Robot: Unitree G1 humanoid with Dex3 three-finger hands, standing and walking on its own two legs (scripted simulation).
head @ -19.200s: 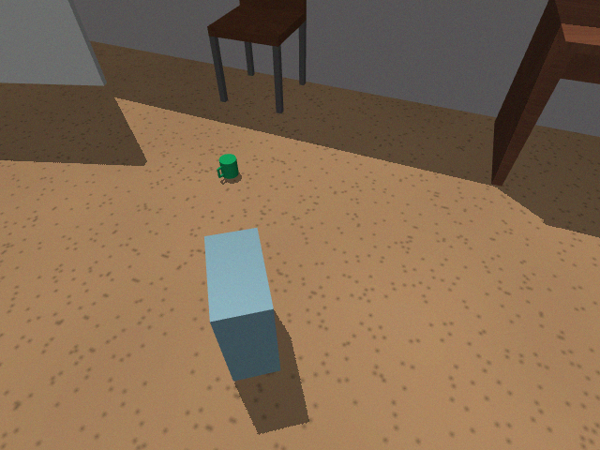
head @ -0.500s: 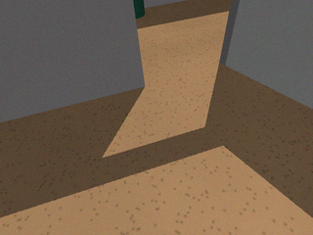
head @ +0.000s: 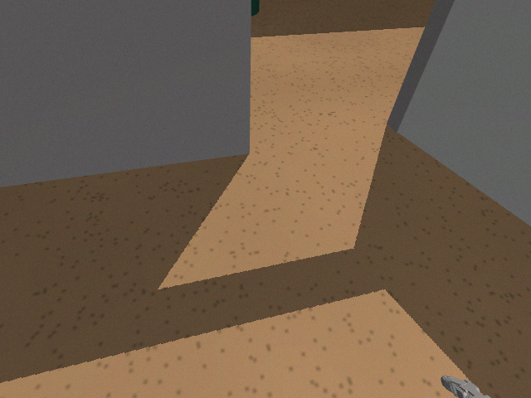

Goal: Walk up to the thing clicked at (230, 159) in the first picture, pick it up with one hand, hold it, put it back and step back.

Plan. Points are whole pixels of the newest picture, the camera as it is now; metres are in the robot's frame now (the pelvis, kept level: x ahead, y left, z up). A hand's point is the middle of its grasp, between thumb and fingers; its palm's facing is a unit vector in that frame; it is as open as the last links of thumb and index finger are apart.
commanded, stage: walk up
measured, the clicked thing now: out of the picture -0.48 -1.18 -0.71
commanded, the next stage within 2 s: none
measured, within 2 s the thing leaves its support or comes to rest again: neither
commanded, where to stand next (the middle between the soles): +0.36 +0.01 m, yaw -2 degrees
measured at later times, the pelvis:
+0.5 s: pelvis +0.20 -0.03 +0.00, yaw -19 degrees
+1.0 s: pelvis +0.36 +0.09 +0.00, yaw -46 degrees
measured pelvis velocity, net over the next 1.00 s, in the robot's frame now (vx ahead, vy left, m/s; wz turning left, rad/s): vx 0.36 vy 0.09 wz -0.81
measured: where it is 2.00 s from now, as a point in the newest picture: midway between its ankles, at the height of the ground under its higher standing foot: (233, 363)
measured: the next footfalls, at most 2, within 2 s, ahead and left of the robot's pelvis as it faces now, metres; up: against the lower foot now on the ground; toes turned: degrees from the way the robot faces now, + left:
right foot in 0.36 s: +0.24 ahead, -0.17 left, +0.00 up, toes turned -20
left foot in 0.78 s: +0.53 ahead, +0.08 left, +0.00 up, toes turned -36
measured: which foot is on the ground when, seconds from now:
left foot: down 0.00-0.36, up 0.38-0.76, down 0.78-1.00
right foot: up 0.00-0.34, down 0.36-0.78, up 0.80-1.00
